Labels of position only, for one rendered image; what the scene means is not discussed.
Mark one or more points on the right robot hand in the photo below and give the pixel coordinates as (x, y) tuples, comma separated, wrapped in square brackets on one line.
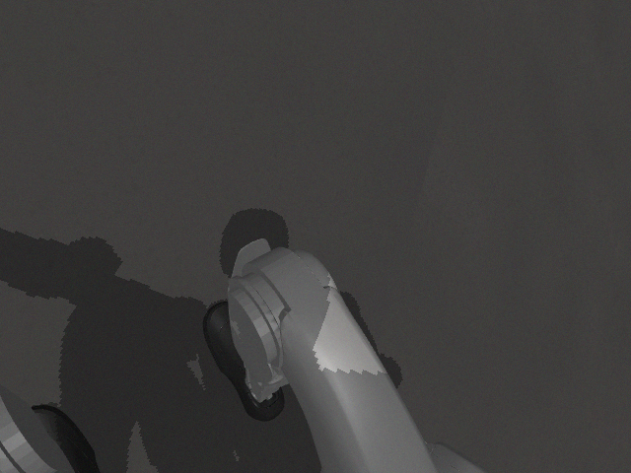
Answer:
[(450, 460)]

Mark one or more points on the left robot foot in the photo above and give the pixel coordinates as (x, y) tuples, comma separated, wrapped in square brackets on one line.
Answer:
[(69, 438)]

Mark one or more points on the right robot foot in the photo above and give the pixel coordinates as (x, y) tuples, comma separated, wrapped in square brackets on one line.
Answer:
[(218, 336)]

